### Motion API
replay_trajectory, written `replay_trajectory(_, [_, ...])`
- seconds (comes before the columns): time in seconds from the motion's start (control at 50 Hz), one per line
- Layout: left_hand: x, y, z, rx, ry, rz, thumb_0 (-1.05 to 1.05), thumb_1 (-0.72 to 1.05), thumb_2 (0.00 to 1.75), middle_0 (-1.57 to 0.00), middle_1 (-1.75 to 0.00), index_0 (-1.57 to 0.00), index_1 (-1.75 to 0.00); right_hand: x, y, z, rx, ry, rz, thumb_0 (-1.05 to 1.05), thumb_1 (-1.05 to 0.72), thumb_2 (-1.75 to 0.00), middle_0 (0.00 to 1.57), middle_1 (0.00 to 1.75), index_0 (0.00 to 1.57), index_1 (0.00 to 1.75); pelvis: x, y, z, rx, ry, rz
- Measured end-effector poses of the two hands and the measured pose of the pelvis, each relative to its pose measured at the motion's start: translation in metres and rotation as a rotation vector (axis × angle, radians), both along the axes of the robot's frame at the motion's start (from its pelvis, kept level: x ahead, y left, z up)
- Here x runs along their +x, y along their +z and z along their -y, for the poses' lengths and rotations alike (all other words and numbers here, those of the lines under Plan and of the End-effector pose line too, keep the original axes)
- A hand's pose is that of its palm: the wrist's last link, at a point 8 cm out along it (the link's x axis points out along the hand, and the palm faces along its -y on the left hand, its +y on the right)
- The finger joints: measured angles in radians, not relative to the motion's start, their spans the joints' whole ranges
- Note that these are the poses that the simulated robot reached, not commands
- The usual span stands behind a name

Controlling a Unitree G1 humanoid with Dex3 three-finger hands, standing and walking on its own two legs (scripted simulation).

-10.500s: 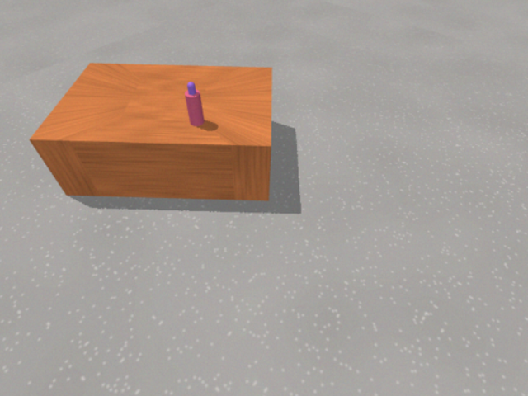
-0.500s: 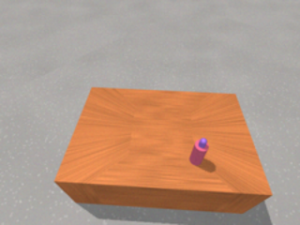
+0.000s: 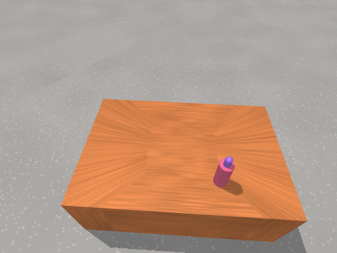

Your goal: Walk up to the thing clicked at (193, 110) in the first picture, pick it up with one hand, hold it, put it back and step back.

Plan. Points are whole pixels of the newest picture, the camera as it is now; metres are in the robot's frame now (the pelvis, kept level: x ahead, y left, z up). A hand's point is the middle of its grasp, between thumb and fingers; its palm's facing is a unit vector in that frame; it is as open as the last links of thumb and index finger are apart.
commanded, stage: stand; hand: right
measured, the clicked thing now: (224, 170) +0.51 -0.24 -0.32
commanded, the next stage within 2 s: go down in 1.04 s
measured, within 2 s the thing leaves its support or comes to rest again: neither
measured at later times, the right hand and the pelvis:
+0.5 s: hand out of the picture +0.09 -0.25 -0.16, palm faces -0.03 +0.94 -0.34, open 7.3 cm; pelvis +0.01 +0.00 +0.00, yaw +0 degrees
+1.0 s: hand out of the picture +0.08 -0.25 -0.16, palm faces -0.03 +0.94 -0.34, open 7.3 cm; pelvis +0.01 +0.00 +0.00, yaw +0 degrees
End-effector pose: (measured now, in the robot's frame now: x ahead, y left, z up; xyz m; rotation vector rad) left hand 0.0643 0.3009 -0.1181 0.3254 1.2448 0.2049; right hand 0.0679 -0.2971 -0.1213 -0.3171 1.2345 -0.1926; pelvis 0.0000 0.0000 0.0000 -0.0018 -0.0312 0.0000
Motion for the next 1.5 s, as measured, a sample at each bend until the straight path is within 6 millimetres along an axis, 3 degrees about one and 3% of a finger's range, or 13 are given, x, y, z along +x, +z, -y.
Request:
replay_trajectory(0.66, [0.014, 0.001, 0.002, 0.002, 0.001, 0.009, 0.01, 0.90, 0.89, -0.21, -0.30, -0.21, -0.30, 0.016, 0.000, 0.000, -0.002, 0.008, 0.013, 0.01, -0.91, -0.90, 0.20, 0.30, 0.21, 0.30, 0.010, 0.000, 0.001, 0.001, 0.002, -0.003])
replay_trajectory(1.18, [0.008, 0.000, 0.003, 0.002, 0.011, 0.012, 0.01, 0.91, 0.90, -0.21, -0.30, -0.21, -0.30, 0.008, 0.000, 0.001, 0.000, -0.015, 0.013, 0.01, -0.90, -0.89, 0.20, 0.29, 0.20, 0.29, 0.008, -0.001, 0.002, 0.002, -0.004, -0.009])
replay_trajectory(1.26, [0.018, -0.001, 0.014, -0.012, -0.010, 0.107, 0.01, 0.91, 0.91, -0.21, -0.31, -0.21, -0.31, 0.037, -0.001, -0.004, 0.017, -0.044, 0.119, 0.01, -0.80, -0.79, 0.14, 0.21, 0.15, 0.22, -0.002, -0.006, 0.001, 0.003, -0.027, -0.051])
replay_trajectory(1.36, [0.023, -0.005, 0.031, -0.042, -0.015, 0.161, 0.01, 0.91, 0.91, -0.22, -0.31, -0.22, -0.31, 0.069, -0.001, 0.003, 0.010, -0.022, 0.159, 0.01, -0.56, -0.54, 0.11, 0.12, 0.10, 0.12, -0.008, -0.013, -0.002, 0.007, -0.029, -0.102])
replay_trajectory(1.5, [0.034, -0.005, 0.051, -0.088, -0.014, 0.243, 0.01, 0.91, 0.89, -0.22, -0.31, -0.21, -0.31, 0.070, 0.007, 0.015, -0.006, -0.017, 0.113, 0.00, -0.15, -0.23, 0.10, 0.05, 0.08, 0.06, -0.003, -0.017, 0.001, 0.017, -0.029, -0.115])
